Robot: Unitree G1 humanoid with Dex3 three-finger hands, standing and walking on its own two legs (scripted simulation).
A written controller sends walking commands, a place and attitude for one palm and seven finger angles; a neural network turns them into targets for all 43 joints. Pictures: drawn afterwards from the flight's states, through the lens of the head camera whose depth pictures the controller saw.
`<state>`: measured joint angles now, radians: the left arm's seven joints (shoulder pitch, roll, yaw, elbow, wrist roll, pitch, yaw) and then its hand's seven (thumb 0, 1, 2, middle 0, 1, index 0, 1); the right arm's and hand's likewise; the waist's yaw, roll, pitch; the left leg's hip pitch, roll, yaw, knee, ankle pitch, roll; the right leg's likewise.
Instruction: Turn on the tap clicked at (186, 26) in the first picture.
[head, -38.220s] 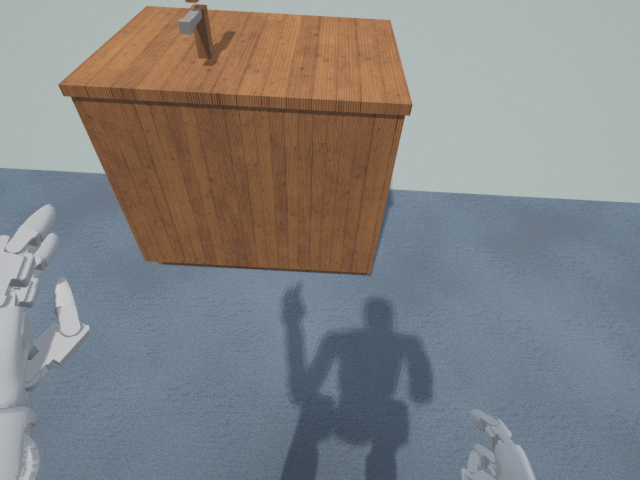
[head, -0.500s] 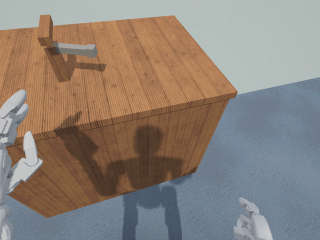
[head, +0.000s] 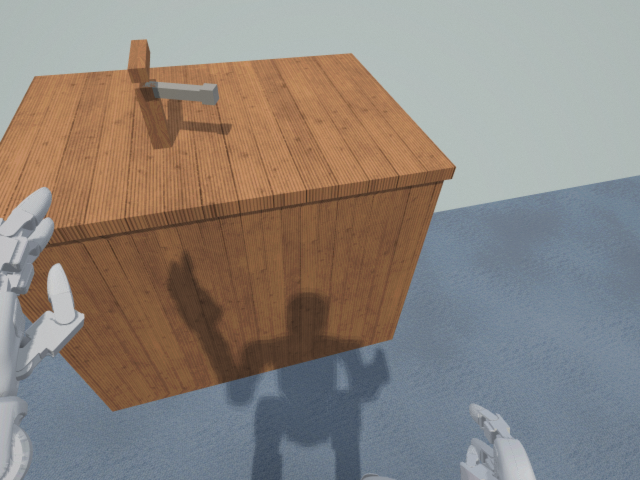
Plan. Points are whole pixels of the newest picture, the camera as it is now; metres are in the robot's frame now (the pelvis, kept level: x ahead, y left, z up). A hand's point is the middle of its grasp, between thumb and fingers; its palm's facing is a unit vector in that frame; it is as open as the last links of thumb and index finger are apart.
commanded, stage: stop stepping back and stand still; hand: left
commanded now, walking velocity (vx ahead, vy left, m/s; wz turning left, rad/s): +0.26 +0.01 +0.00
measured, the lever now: (209, 94) +0.72 +0.23 +0.15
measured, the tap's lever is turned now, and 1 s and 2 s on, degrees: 67 67 67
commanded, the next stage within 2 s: stand and check the lever's angle in 0.38 s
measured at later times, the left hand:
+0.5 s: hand (81, 329) +0.21 +0.22 +0.18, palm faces +0.43 -0.80 -0.42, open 7.5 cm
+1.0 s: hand (94, 304) +0.24 +0.22 +0.17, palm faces +0.38 -0.85 -0.38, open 7.5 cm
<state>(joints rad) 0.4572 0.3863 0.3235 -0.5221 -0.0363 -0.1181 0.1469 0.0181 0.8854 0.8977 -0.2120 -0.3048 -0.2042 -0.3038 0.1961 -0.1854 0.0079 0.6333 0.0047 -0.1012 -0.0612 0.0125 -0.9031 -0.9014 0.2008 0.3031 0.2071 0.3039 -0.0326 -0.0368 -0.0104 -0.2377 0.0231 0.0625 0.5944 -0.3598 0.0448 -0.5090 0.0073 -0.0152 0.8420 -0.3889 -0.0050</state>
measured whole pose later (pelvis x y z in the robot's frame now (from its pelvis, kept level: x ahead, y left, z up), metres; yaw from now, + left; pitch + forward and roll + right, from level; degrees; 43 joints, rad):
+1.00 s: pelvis +0.03 -0.01 +0.02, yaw +1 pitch -1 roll -1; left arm 0.49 0.35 0.30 -0.51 -0.05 -0.13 0.14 0.02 0.89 0.90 -0.21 -0.30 -0.21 -0.30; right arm 0.15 -0.21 0.01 0.58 0.01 -0.09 -0.05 0.01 -0.90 -0.90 0.20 0.30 0.21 0.30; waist 0.01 0.01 0.04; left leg -0.19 0.03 0.03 0.48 -0.27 0.00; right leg -0.20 0.02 0.00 0.45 -0.22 -0.01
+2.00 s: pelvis +0.03 +0.00 +0.02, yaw +1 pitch -1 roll -1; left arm 0.48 0.34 0.29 -0.46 -0.05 -0.13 0.15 0.02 0.89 0.90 -0.21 -0.30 -0.20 -0.30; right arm 0.17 -0.21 0.01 0.60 0.01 -0.07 -0.06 0.01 -0.90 -0.90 0.20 0.30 0.21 0.30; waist 0.01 0.03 0.02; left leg -0.20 0.01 0.04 0.45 -0.25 0.01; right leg -0.20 0.01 0.01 0.41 -0.20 0.01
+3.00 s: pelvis +0.03 -0.01 +0.02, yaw +1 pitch +0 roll -1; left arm 0.49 0.34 0.29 -0.46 -0.06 -0.12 0.15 0.02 0.89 0.90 -0.21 -0.30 -0.21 -0.30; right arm 0.18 -0.22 0.00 0.60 0.01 -0.07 -0.06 0.01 -0.90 -0.90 0.20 0.30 0.21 0.30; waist 0.00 0.04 0.01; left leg -0.19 0.02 0.04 0.45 -0.25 0.01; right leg -0.20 0.01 0.00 0.40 -0.20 0.00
